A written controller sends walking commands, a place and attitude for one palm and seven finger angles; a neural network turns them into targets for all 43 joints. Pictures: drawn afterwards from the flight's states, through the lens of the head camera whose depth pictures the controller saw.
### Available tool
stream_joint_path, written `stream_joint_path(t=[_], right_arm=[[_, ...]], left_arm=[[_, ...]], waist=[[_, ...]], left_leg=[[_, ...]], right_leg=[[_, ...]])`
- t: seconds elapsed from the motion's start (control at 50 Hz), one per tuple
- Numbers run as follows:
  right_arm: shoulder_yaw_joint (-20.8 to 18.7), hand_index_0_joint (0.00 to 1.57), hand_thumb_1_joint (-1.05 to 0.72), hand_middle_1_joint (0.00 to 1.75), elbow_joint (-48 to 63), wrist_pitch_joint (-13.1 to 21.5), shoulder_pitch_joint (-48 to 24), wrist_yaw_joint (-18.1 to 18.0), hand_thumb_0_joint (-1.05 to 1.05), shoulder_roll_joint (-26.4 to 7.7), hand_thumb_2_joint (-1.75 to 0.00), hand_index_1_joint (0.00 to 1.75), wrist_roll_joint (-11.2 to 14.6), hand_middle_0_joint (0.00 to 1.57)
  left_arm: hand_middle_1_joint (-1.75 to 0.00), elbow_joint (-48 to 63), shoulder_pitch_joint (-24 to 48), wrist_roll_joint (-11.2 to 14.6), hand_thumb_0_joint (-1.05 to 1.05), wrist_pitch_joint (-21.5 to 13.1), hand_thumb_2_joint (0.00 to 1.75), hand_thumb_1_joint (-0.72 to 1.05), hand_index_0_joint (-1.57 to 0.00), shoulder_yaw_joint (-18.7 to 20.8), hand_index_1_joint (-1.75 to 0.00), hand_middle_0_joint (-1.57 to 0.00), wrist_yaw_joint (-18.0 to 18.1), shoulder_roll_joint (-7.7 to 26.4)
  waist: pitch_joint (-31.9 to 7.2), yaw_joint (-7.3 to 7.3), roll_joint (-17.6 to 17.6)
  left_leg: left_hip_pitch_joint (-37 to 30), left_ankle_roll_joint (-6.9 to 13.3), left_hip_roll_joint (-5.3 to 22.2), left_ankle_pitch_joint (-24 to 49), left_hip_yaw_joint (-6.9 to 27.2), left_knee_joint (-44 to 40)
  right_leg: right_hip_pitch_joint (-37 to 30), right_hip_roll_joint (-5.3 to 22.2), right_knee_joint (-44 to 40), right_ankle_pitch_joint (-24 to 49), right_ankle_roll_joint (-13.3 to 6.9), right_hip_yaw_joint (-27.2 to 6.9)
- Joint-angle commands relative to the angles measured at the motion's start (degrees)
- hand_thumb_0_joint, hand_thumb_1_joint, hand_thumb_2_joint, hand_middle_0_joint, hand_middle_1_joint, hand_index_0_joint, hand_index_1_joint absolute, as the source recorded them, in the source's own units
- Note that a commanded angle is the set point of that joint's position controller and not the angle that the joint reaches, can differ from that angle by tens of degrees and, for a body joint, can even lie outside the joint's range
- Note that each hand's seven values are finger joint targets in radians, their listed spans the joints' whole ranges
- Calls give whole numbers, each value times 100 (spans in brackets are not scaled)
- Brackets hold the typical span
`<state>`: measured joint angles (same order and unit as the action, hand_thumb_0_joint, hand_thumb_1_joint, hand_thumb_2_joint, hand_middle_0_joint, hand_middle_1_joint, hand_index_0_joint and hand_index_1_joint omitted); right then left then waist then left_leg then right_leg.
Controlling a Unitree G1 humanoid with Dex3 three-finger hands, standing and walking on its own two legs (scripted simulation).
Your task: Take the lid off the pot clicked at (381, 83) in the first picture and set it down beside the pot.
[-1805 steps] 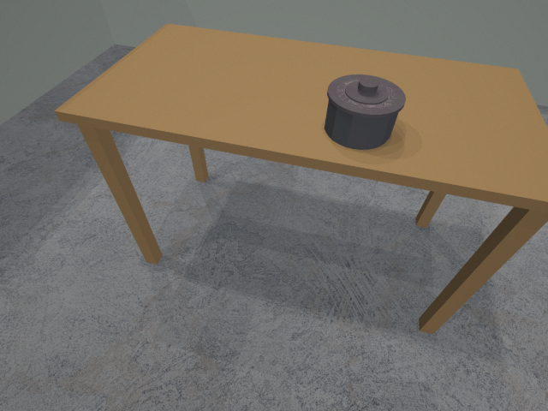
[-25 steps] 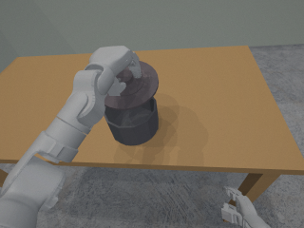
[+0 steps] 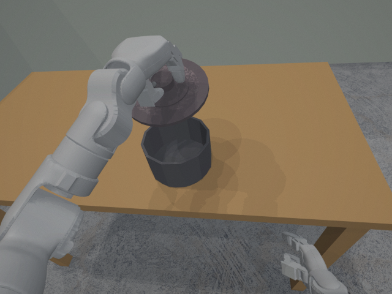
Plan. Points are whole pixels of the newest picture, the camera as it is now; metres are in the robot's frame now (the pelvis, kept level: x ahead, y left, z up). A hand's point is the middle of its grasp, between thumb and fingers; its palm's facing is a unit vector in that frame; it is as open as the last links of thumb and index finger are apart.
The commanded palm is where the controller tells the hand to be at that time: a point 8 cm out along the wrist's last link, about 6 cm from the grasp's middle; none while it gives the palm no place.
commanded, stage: lift the lid straight up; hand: left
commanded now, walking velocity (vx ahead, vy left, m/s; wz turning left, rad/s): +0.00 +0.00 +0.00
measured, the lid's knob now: (162, 81) +0.45 +0.09 +0.23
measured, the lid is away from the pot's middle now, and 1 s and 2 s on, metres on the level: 0.01 0.08 0.21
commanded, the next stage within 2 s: move the lid sideways beside the pot in 0.30 s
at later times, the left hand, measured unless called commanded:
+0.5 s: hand (163, 76) +0.42 +0.08 +0.26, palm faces +0.01 -0.06 -1.00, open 7.0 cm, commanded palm +0.38 +0.11 +0.33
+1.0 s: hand (112, 82) +0.41 +0.17 +0.25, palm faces -0.04 -0.05 -1.00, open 7.0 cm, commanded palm +0.38 +0.18 +0.33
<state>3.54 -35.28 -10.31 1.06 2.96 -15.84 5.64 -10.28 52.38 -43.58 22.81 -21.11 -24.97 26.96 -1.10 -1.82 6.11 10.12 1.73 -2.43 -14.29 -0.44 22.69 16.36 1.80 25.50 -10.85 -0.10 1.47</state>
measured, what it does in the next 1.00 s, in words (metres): stands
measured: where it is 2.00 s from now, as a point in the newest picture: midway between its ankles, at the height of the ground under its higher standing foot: outside the picture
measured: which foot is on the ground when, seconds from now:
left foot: down 0.00-1.00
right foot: down 0.00-1.00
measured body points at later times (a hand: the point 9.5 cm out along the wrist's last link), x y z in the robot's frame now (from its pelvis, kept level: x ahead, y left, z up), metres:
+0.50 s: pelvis +0.00 +0.01 +0.00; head +0.02 -0.05 +0.45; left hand +0.41 +0.08 +0.31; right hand +0.21 -0.20 -0.11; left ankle -0.03 +0.10 -0.74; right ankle +0.03 -0.12 -0.74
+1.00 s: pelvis +0.00 +0.00 +0.00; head +0.02 -0.05 +0.45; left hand +0.41 +0.17 +0.31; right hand +0.22 -0.22 -0.10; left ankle -0.03 +0.10 -0.74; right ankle +0.03 -0.12 -0.74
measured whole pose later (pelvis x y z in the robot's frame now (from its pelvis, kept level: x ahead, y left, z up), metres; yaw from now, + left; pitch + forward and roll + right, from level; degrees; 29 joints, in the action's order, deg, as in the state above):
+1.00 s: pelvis +0.00 +0.00 +0.00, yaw +1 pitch +2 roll +1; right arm 3.6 -34.9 -9.5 1.7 1.6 -17.4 6.4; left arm -10.1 51.0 -44.9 23.6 -16.1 -28.9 34.3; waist -0.3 -2.6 5.9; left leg 10.7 1.6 -2.2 -13.9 0.4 22.6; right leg 16.1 1.7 24.3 -10.2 -0.3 2.3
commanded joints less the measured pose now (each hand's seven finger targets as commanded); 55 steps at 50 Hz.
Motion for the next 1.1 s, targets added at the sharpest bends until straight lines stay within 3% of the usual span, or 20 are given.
stream_joint_path(t=[0.0,0.08,0.1,0.28,0.3,0.4,0.46,0.54,0.58,0.6,0.68,0.74,0.8,0.82,0.88,0.9,0.94,0.98,1.0,1.08], right_arm=[[-157,20,-90,30,984,310,-977,-5,0,-431,-90,30,8,20],[-200,20,-90,30,946,303,-1055,27,0,-513,-90,30,18,20],[-152,20,-90,30,944,332,-935,16,0,-465,-90,30,-2,20],[-178,20,-90,30,928,209,-1009,35,0,-535,-90,30,25,20],[-129,20,-90,30,944,245,-956,39,0,-460,-90,30,10,20],[-160,20,-90,30,999,331,-902,62,0,-429,-90,30,-49,20],[-124,20,-90,30,903,217,-871,27,0,-496,-90,30,-48,20],[-113,20,-90,30,966,115,-831,-30,0,-545,-90,30,-29,20],[-155,20,-90,30,1063,91,-960,-6,0,-599,-90,30,4,20],[-143,20,-90,30,1104,94,-892,-10,0,-545,-90,30,-22,20],[-172,20,-90,30,1220,114,-1049,15,0,-550,-90,30,49,20],[-157,20,-90,30,1127,184,-860,-63,0,-557,-90,30,42,20],[-139,20,-90,30,1075,315,-763,-121,0,-542,-90,30,56,20],[-152,20,-90,30,1022,341,-846,-132,0,-553,-90,30,54,20],[-191,20,-90,30,978,373,-843,-147,0,-674,-90,30,81,20],[-132,20,-90,30,948,376,-728,-167,0,-595,-90,30,56,20],[-158,20,-90,30,930,366,-760,-174,0,-610,-90,30,59,20],[-195,20,-90,30,954,376,-835,-158,0,-691,-90,30,77,20],[-156,20,-90,30,964,385,-717,-172,0,-631,-90,30,50,20],[-196,20,-90,30,979,363,-769,-187,0,-742,-90,30,43,20]], left_arm=[[-66,1449,3742,-210,0,-40,129,43,-107,1070,-66,-102,388,1082],[-66,1244,3572,-141,0,8,129,43,-107,1113,-66,-102,395,1079],[-66,1435,3879,-244,0,-1,129,43,-107,1233,-66,-102,404,1297],[-66,950,3511,-142,0,55,129,43,-107,1053,-66,-102,390,918],[-66,1142,3886,-217,0,45,129,43,-107,874,-66,-102,384,806],[-66,1819,4102,-341,0,-31,129,43,-107,1482,-66,-102,556,1528],[-66,978,3562,-398,0,98,129,43,-107,1569,-66,-102,567,1553],[-66,610,2843,-364,0,100,129,43,-107,1652,-66,-102,545,1582],[-66,886,2584,-286,0,49,129,43,-107,1691,-66,-102,529,1603],[-66,1224,2691,-370,0,37,129,43,-107,1844,-66,-102,517,1810],[-66,1772,2995,-290,0,47,129,43,-107,1556,-66,-102,417,1601],[-66,1685,3288,-419,0,94,129,43,-107,1899,-66,-102,350,2153],[-66,1846,3610,-392,0,52,129,43,-107,1875,-66,-102,269,2244],[-66,1563,3627,-413,0,72,129,43,-107,1650,-66,-102,214,1999],[-66,1219,3084,-305,0,46,129,43,-107,1894,-66,-102,112,2227],[-66,1225,3317,-389,0,42,129,43,-107,1821,-66,-102,65,2199],[-66,974,3233,-398,0,32,129,43,-107,1734,-66,-102,-29,2077],[-66,953,3008,-332,0,-21,129,43,-107,1702,-66,-102,-93,2053],[-66,1117,3267,-425,0,-47,129,43,-107,1842,-66,-102,-119,2266],[-66,764,2940,-418,0,-127,129,43,-107,2017,-66,-102,-231,2513]], waist=[[-2604,61,-725],[-2459,101,-656],[-2770,37,-685],[-2245,99,-880],[-2435,88,-754],[-3298,-92,-634],[-2550,-87,-1038],[-2158,-128,-1415],[-2222,-104,-1079],[-2628,-182,-1092],[-2688,7,-560],[-2730,-36,-684],[-2909,11,-442],[-2671,72,-467],[-2474,48,-403],[-2634,20,-603],[-2326,55,-714],[-2282,107,-546],[-2566,27,-644],[-2347,52,-597]], left_leg=[[-337,91,91,1762,58,-138],[-366,92,114,1762,120,-40],[-373,67,106,1907,118,-129],[-284,56,177,1760,118,-118],[-321,29,155,1813,102,-182],[-508,40,139,2441,157,-90],[-94,32,184,2104,54,-165],[135,62,210,1802,-62,-219],[57,78,188,1790,-67,-146],[11,80,171,1962,-93,-166],[-234,105,154,2114,-23,-2],[-189,103,137,2035,19,-60],[-397,102,91,2141,53,-66],[-367,107,89,2056,74,-25],[-366,121,84,1953,109,-21],[-320,99,69,1967,92,-116],[-270,112,92,1802,113,-118],[-380,132,85,1805,120,-49],[-365,122,73,1890,112,-142],[-309,141,93,1750,129,-91]], right_leg=[[-1551,8,12,1803,-280,-61],[-1356,-7,23,1755,-325,-3],[-1612,-20,58,1858,-314,-36],[-1198,-17,19,1583,-333,68],[-1297,-31,37,1569,-325,52],[-1949,-32,181,2211,-352,-65],[-1738,17,57,2176,-330,-76],[-1648,58,-60,1959,-268,-110],[-1633,73,-36,1928,-286,-136],[-1934,80,23,2125,-272,-199],[-1715,60,56,2237,-307,-159],[-1799,35,12,2209,-289,-188],[-1806,8,-17,2207,-281,-165],[-1629,0,-50,2160,-300,-148],[-1489,4,-88,2019,-315,-122],[-1660,5,-92,1982,-272,-94],[-1456,12,-152,1851,-273,-60],[-1308,-3,-138,1797,-300,-49],[-1576,-3,-142,1819,-268,-70],[-1400,7,-158,1720,-293,-51]])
